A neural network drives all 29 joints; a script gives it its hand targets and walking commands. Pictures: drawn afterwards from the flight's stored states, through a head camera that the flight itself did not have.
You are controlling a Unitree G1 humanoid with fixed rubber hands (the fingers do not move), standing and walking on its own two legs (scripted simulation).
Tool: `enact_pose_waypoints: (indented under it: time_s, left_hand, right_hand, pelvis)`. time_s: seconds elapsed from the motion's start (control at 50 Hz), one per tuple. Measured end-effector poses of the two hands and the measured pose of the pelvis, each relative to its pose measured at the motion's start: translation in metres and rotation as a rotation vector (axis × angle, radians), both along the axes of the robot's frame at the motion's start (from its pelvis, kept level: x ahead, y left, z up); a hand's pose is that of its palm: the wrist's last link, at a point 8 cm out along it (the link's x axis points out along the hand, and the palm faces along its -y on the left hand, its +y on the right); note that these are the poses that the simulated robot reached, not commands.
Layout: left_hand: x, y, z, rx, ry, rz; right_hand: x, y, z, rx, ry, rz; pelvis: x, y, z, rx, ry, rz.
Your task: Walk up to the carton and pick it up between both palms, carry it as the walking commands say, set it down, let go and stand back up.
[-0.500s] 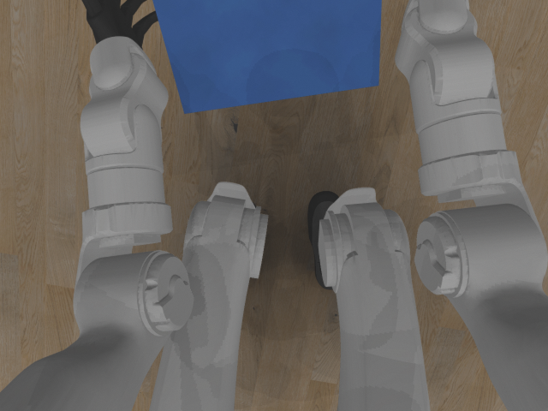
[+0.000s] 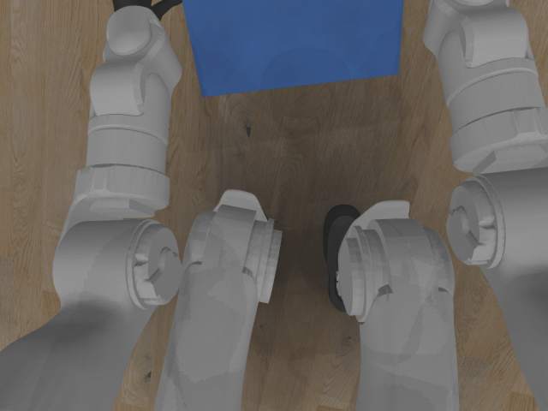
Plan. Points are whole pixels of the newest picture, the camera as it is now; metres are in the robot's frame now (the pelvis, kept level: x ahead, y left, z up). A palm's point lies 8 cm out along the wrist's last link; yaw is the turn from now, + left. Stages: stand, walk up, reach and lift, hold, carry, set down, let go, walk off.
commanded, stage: set down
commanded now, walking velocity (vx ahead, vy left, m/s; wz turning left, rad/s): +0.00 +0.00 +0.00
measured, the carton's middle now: out of the picture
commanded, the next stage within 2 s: none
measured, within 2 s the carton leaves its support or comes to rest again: rests again in 1.18 s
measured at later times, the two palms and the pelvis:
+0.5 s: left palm (160, 14) +0.53 +0.17 -0.20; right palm out of the picture +0.58 -0.16 -0.19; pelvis +0.02 +0.00 -0.03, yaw +0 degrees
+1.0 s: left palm (163, 11) +0.54 +0.17 -0.20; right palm out of the picture +0.58 -0.16 -0.20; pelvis +0.02 -0.01 -0.04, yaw +1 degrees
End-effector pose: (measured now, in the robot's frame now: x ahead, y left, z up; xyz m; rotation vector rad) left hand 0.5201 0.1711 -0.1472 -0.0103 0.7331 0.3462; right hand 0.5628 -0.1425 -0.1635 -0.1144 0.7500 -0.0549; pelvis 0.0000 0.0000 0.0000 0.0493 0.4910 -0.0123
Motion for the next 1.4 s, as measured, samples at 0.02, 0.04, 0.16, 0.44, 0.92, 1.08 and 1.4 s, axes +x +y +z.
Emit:
enact_pose_waypoints:
  time_s: [0.02,0.04,0.16,0.44,0.92,1.08,1.4]
  left_hand:
    - [0.0,0.001,-0.002,0.005,0.002,0.017]
    - [0.0,0.003,-0.004,0.011,0.007,0.034]
    - [0.008,-0.004,-0.02,0.006,0.022,0.005]
    - [0.012,-0.004,-0.049,-0.079,0.036,-0.099]
    - [0.014,-0.004,-0.052,-0.077,0.055,-0.131]
    - [0.019,-0.003,-0.057,-0.091,0.06,-0.15]
    - [0.023,0.002,-0.068,-0.098,0.065,-0.18]
  right_hand:
    - [0.001,0.002,-0.002,0.004,0.003,0.006]
    - [0.002,0.004,-0.004,0.008,0.009,0.011]
    - [0.008,-0.004,-0.013,-0.007,0.024,0.005]
    - [0.016,-0.013,-0.03,-0.021,0.05,0.017]
    - [0.016,-0.016,-0.036,0.012,0.058,0.051]
    - [0.018,-0.016,-0.043,0.032,0.047,0.038]
    - [0.021,-0.017,-0.056,0.066,0.042,0.024]
  pelvis:
    - [0.002,-0.001,-0.001,0.002,-0.001,0.002]
    - [0.003,-0.002,-0.003,0.004,-0.002,0.002]
    - [0.011,-0.005,-0.009,0.006,0.004,0.009]
    - [0.022,-0.004,-0.026,-0.008,-0.005,0.005]
    - [0.02,-0.011,-0.037,0.007,-0.023,0.013]
    - [0.023,-0.011,-0.039,0.003,-0.016,0.015]
    - [0.031,-0.008,-0.043,-0.004,-0.005,0.018]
